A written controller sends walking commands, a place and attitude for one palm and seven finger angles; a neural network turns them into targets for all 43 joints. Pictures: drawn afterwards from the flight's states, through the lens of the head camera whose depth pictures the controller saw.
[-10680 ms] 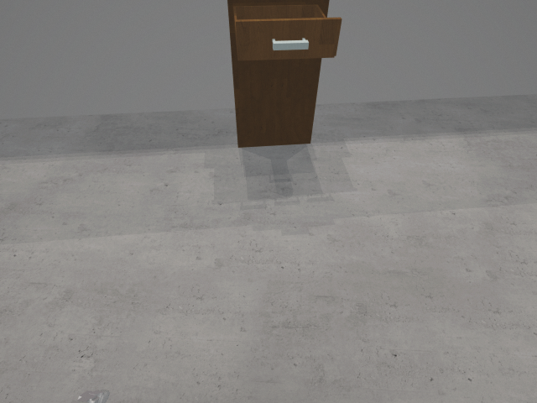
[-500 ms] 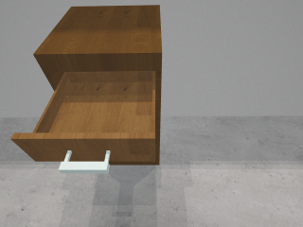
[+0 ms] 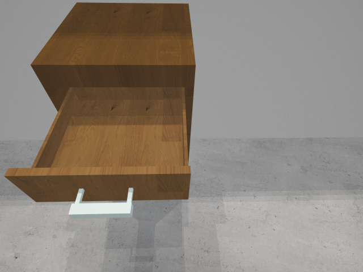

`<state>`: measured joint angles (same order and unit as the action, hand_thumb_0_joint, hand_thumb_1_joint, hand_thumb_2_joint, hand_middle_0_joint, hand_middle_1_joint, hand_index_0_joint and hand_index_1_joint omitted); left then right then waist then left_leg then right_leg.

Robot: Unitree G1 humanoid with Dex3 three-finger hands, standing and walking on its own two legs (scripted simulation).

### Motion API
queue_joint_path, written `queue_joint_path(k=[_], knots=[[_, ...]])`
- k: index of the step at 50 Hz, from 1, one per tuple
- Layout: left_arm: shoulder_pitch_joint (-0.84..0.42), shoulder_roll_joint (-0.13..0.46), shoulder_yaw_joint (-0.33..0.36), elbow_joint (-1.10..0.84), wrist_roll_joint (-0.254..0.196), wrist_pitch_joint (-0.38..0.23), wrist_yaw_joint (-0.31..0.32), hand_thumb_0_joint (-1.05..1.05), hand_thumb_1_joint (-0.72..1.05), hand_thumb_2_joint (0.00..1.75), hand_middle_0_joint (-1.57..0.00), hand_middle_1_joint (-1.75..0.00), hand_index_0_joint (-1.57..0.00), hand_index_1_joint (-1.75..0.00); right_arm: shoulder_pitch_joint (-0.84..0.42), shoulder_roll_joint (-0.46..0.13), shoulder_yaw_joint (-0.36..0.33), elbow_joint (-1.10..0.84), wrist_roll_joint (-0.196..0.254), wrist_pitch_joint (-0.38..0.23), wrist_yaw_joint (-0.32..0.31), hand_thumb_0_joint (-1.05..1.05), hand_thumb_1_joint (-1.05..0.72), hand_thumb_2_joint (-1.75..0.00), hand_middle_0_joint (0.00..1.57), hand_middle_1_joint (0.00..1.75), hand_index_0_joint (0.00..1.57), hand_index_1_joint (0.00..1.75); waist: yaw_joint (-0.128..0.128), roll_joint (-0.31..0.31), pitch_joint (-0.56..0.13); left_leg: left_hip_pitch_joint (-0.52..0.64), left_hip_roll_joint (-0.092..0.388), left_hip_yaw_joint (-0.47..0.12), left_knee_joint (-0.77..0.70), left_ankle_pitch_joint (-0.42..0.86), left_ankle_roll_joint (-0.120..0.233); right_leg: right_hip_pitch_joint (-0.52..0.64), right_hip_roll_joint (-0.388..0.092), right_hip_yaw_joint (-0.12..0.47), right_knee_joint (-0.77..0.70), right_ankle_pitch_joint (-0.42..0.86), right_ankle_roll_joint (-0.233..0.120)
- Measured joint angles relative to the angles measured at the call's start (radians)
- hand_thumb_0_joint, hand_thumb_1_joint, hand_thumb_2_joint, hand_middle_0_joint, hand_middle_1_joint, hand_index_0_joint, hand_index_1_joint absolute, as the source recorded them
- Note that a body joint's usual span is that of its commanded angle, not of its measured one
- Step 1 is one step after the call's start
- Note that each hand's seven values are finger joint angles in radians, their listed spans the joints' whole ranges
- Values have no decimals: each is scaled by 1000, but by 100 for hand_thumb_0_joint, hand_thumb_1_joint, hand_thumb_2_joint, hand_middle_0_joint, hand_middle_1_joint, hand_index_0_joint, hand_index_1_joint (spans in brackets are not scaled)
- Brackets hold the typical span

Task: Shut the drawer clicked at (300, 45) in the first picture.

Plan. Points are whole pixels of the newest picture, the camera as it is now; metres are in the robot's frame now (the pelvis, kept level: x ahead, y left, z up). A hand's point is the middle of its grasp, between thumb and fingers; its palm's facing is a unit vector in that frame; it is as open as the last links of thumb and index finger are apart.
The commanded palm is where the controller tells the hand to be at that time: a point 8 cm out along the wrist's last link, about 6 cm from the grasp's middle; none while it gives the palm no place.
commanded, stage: come to a stop and stand still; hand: left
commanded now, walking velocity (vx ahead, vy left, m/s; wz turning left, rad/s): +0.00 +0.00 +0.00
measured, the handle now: (104, 201) +0.27 +0.20 -0.02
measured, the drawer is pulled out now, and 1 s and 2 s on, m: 0.30 0.30 0.29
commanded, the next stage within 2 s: look again from close up in 0.40 s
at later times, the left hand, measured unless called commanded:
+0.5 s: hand out of the picture +0.02 +0.19 -0.18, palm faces +0.00 -0.98 -0.19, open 7.4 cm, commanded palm none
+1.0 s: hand out of the picture +0.01 +0.19 -0.17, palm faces -0.01 -0.98 -0.19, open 7.4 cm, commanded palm none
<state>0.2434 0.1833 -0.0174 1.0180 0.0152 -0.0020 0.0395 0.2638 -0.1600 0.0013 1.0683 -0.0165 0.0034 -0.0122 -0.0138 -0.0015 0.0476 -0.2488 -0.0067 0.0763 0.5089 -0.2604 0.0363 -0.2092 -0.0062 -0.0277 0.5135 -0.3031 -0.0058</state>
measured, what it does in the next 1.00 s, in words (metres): stands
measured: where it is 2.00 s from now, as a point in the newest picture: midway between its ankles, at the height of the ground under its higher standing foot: outside the picture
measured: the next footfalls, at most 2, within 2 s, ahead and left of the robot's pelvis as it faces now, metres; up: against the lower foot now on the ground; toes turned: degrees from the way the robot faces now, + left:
none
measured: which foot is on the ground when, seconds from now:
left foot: down 0.00-1.00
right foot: down 0.00-1.00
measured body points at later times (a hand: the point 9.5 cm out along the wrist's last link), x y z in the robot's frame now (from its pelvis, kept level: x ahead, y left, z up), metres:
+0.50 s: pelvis +0.02 +0.02 +0.00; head +0.03 +0.03 +0.45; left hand +0.02 +0.24 -0.16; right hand +0.05 -0.21 -0.15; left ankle +0.01 +0.09 -0.74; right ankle -0.02 -0.11 -0.74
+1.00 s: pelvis +0.01 +0.02 +0.01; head +0.03 +0.03 +0.46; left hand +0.01 +0.24 -0.16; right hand +0.00 -0.20 -0.15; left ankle +0.01 +0.09 -0.74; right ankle -0.02 -0.11 -0.74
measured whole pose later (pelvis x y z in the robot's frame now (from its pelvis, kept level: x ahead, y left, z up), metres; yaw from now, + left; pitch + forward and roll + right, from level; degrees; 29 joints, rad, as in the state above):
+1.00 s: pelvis +0.01 +0.02 +0.01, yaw -1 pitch -1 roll +0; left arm 0.29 0.15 -0.02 1.11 0.02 0.00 0.05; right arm 0.27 -0.14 0.00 1.17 -0.01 -0.02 -0.02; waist 0.00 -0.02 0.04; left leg -0.16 -0.05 0.10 0.40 -0.24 0.07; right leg -0.13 -0.04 -0.01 0.42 -0.28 0.03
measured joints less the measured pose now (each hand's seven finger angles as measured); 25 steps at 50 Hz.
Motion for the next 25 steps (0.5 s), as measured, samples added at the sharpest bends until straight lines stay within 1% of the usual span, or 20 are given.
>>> queue_joint_path(k=[13,25], knots=[[17,-11,-5,45,3,1,3,0,91,90,-20,-30,-20,-30,-60,-11,-2,26,7,-11,-5,1,-91,-90,20,30,20,30,14,-15,-5,55,-14,12,-37,-6,14,53,-13,13,-40,0,17],[41,-19,-7,77,4,-1,3,0,91,90,-20,-30,-20,-30,-57,-8,-1,50,10,-16,-9,0,-91,-90,20,30,20,30,21,-19,-9,79,-29,11,-71,4,25,79,-26,12,-73,10,29]])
